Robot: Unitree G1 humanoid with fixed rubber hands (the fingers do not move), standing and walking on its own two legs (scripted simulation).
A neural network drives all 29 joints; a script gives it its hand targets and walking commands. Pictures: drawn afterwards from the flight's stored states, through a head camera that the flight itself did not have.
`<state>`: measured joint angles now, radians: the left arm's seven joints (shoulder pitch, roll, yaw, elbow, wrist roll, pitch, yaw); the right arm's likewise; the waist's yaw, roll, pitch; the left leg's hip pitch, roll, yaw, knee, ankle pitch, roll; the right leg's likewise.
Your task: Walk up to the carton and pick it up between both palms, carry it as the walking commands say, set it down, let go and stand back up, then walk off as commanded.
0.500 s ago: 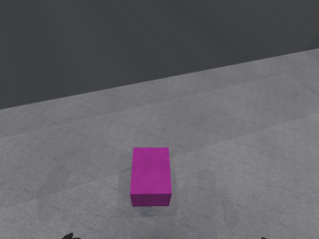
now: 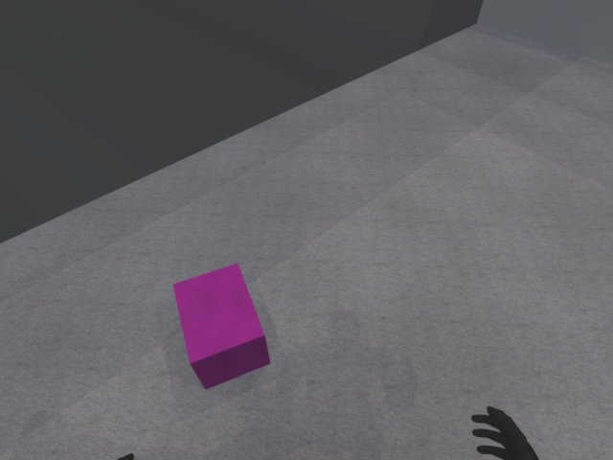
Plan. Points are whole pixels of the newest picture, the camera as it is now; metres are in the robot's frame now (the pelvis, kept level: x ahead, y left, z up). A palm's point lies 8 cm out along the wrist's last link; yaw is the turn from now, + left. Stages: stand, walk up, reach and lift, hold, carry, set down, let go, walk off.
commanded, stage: stand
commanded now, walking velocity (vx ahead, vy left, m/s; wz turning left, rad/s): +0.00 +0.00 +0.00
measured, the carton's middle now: (222, 324) +0.66 +0.31 -0.65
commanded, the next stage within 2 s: none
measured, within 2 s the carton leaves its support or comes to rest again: neither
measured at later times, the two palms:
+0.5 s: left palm out of the picture +0.06 +0.28 -0.11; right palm out of the picture +0.01 -0.25 -0.06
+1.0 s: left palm out of the picture +0.07 +0.27 -0.10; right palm out of the picture -0.02 -0.24 -0.07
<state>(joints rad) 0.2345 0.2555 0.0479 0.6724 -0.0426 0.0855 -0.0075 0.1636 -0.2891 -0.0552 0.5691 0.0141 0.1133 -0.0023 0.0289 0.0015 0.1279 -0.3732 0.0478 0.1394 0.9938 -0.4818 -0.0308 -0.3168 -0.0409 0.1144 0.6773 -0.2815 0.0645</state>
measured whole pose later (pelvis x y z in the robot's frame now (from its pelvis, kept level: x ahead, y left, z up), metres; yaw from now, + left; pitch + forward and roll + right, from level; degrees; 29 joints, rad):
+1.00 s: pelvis -0.09 +0.04 +0.01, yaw -10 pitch -1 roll -1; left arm 0.22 0.26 0.05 0.68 -0.04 0.07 -0.01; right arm 0.23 -0.28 -0.01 0.59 0.01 0.04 0.03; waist -0.02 -0.01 0.08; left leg -0.26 0.03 0.17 0.58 -0.31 0.07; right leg -0.29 0.02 0.11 0.51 -0.20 0.04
